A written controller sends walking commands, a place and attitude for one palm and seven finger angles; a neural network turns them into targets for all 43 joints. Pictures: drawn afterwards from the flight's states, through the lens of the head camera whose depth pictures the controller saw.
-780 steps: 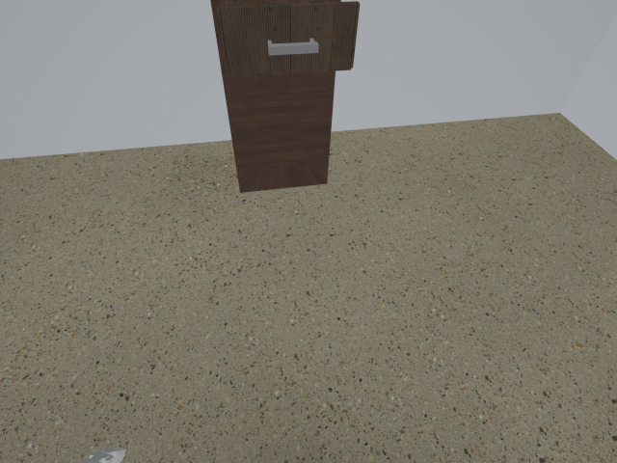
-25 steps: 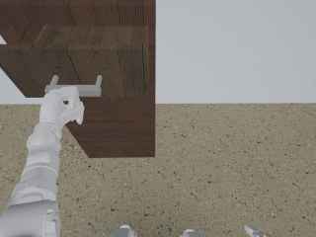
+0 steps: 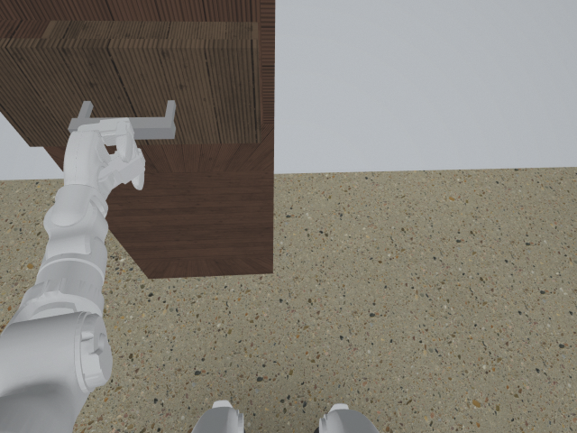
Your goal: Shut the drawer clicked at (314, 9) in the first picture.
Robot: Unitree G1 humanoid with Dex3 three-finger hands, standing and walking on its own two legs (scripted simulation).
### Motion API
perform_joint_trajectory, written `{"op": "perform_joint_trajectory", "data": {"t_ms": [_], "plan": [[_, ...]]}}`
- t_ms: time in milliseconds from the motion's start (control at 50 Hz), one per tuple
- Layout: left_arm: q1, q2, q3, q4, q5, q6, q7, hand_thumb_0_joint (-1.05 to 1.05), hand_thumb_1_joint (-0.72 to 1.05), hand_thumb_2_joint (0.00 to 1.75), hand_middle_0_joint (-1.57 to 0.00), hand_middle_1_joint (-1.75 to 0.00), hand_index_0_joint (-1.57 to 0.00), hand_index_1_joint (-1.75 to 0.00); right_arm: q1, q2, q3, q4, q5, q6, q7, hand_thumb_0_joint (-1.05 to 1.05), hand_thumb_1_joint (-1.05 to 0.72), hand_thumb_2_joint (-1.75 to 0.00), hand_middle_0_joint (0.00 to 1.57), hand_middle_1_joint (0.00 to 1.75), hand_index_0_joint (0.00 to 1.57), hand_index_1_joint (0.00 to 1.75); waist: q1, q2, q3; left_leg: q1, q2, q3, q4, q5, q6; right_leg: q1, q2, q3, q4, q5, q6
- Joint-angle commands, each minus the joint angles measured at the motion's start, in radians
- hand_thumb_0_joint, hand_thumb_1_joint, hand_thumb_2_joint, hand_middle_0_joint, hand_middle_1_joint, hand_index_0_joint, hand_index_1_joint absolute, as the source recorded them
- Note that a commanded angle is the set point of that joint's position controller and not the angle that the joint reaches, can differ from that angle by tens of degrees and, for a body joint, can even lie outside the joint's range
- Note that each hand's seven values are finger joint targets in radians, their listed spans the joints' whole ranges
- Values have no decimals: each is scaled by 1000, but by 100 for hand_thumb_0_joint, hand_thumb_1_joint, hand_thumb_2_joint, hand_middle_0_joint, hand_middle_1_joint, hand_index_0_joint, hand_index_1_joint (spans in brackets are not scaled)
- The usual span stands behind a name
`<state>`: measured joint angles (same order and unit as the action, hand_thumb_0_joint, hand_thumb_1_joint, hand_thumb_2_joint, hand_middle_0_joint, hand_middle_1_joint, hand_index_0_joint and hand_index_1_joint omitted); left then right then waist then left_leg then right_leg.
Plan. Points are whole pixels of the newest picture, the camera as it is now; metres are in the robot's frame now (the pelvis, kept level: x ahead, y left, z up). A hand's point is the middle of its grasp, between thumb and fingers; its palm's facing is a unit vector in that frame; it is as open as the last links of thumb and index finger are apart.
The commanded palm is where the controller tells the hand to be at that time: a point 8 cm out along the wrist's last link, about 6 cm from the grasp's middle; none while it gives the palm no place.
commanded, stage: push the drawer shut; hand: left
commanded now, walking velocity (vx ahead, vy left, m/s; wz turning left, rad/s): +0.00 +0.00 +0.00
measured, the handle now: (126, 118) +0.54 +0.23 +0.09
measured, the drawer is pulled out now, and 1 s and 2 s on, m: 0.05 0.00 0.00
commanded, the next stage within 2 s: pull the fist back off the drawer in 0.64 s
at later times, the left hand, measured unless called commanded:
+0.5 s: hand (140, 130) +0.52 +0.20 +0.09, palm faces +0.03 -1.00 -0.03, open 3.2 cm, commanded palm +0.52 +0.24 +0.09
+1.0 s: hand (135, 129) +0.52 +0.21 +0.09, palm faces +0.03 -1.00 -0.04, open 3.1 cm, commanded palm +0.52 +0.24 +0.09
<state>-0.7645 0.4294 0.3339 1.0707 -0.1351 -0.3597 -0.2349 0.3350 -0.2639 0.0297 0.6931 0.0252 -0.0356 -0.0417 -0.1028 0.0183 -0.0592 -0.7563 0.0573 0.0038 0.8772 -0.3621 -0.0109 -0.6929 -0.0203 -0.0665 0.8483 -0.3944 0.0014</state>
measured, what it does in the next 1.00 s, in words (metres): stands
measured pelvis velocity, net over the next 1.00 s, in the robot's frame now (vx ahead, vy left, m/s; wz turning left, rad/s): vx -0.01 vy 0.01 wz -0.01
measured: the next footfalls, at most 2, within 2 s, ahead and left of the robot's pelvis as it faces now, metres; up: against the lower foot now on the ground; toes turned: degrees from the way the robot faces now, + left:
none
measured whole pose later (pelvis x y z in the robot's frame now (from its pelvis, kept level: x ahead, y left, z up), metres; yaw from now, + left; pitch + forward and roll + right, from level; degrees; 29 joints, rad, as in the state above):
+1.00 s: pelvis -0.01 +0.01 -0.02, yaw -1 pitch +20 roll -4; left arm -1.06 0.61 0.36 1.29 -0.06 -0.31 -0.24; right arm 0.41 -0.28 0.05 0.68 -0.01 -0.04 -0.03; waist -0.19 0.02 -0.07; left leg -0.96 0.07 -0.02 0.97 -0.37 0.00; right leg -0.87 -0.01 -0.09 0.90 -0.38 0.01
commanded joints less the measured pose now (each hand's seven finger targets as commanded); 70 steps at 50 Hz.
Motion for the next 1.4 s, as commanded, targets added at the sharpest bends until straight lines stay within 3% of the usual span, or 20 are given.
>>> {"op": "perform_joint_trajectory", "data": {"t_ms": [0,60,180,220,420,460,540,580,660,720,760,920,980,1100,1120,1160,1260,1300,1360,1380], "plan": [[-609,261,31,-195,-7,-69,15,0,90,90,-140,-160,-140,-160,118,-175,-56,-65,-3,-21,-9,0,-90,-90,20,30,20,30,-82,55,-376,291,-33,-42,-97,97,40,22,52,40,-130,116,-10],[-661,275,22,-156,5,-62,12,0,90,90,-140,-160,-140,-160,128,-178,-53,-65,-3,-21,-12,0,-90,-90,20,30,20,30,-97,81,-347,256,-33,-41,-94,48,40,-12,51,42,-129,74,-9],[-714,371,87,-145,16,-63,8,0,90,90,-140,-160,-140,-160,175,-191,-55,-62,-16,-12,-10,0,-90,-90,20,30,20,30,-102,88,-455,277,-29,-46,-56,145,44,9,57,45,-107,146,-9],[-730,330,57,-134,18,-58,2,0,90,90,-140,-160,-140,-160,179,-185,-55,-61,-17,-8,-6,0,-90,-90,20,30,20,30,-108,129,-458,296,-27,-46,-53,156,40,-21,58,40,-107,146,-9],[-792,401,102,-95,45,-44,23,0,90,90,-140,-160,-140,-160,236,-197,-57,-50,-34,17,4,0,-90,-90,20,30,20,30,-127,134,-477,279,-22,-52,-29,213,43,-31,65,36,-99,181,-8],[-815,400,93,-78,48,-39,21,0,90,90,-140,-160,-140,-160,239,-196,-58,-46,-31,22,2,0,-90,-90,20,30,20,30,-146,110,-447,253,-20,-48,-28,181,47,-45,65,38,-109,160,-3],[-869,370,56,-72,51,-39,27,0,90,90,-140,-160,-140,-160,246,-197,-54,-32,-32,17,1,0,-90,-90,20,30,20,30,-165,156,-417,264,-19,-57,-29,142,44,-100,67,33,-112,115,-7],[-879,410,76,-58,50,-37,31,0,90,90,-140,-160,-140,-160,251,-205,-50,-27,-32,13,-5,0,-90,-90,20,30,20,30,-173,133,-405,243,-15,-60,-29,113,48,-105,67,34,-114,95,-5],[-928,343,8,-71,45,-35,24,0,90,90,-140,-160,-140,-160,248,-205,-46,-21,-31,-5,-8,0,-90,-90,20,30,20,30,-186,188,-429,280,-12,-73,-34,77,42,-157,63,26,-106,60,-7],[-928,390,32,-40,36,-20,27,0,90,90,-140,-160,-140,-160,247,-214,-38,-18,-26,-18,-14,0,-90,-90,20,30,20,30,-192,157,-423,233,-9,-69,-34,35,47,-143,63,35,-115,36,-1],[-927,414,51,-39,37,-16,25,0,90,90,-140,-160,-140,-160,251,-213,-37,-23,-27,-23,-16,0,-90,-90,20,30,20,30,-184,143,-438,210,-12,-65,-32,29,48,-116,62,35,-111,32,-1],[-910,381,48,-49,41,-19,22,0,90,90,-140,-160,-140,-160,246,-208,-40,-42,-35,-17,-3,0,-90,-90,20,30,20,30,-168,194,-446,245,-18,-72,-27,54,40,-145,64,25,-96,43,-12],[-863,367,55,-49,44,-18,27,0,90,90,-140,-160,-140,-160,251,-209,-45,-50,-39,-9,5,0,-90,-90,20,30,20,30,-158,164,-448,253,-19,-75,-29,61,41,-143,67,20,-93,45,-15],[-763,338,64,-120,41,-29,33,0,90,90,-140,-160,-140,-160,239,-203,-55,-72,-39,7,16,0,-90,-90,20,30,20,30,-116,179,-488,312,-16,-71,-45,110,34,-109,68,13,-91,76,-19],[-719,347,85,-126,38,-31,36,0,90,90,-140,-160,-140,-160,238,-201,-58,-79,-38,13,18,0,-90,-90,20,30,20,30,-97,171,-496,321,-16,-71,-46,131,33,-91,69,11,-90,88,-21],[-681,298,57,-142,31,-31,37,0,90,90,-140,-160,-140,-160,226,-193,-58,-87,-34,18,23,0,-90,-90,20,30,20,30,-96,154,-477,315,-18,-59,-51,129,35,-78,69,12,-99,93,-19],[-529,340,114,-189,28,-37,42,0,90,90,-140,-160,-140,-160,209,-187,-65,-116,-26,39,25,0,-90,-90,20,30,20,30,-48,102,-462,291,-20,-39,-65,193,38,21,72,17,-99,167,-19],[-423,324,122,-221,24,-40,42,0,90,90,-140,-160,-140,-160,197,-180,-67,-134,-22,48,28,0,-90,-90,20,30,20,30,-24,112,-482,317,-22,-27,-65,260,37,57,73,19,-92,236,-22],[-392,308,116,-244,12,-31,39,0,90,90,-140,-160,-140,-160,179,-172,-70,-143,-14,59,27,0,-90,-90,20,30,20,30,-30,71,-427,280,-24,-7,-70,262,42,92,72,27,-103,279,-14],[-383,334,143,-241,8,-28,41,0,90,90,-140,-160,-140,-160,183,-174,-70,-141,-15,62,25,0,-90,-90,20,30,20,30,-24,56,-414,266,-26,-4,-69,273,44,113,70,31,-103,302,-15]]}}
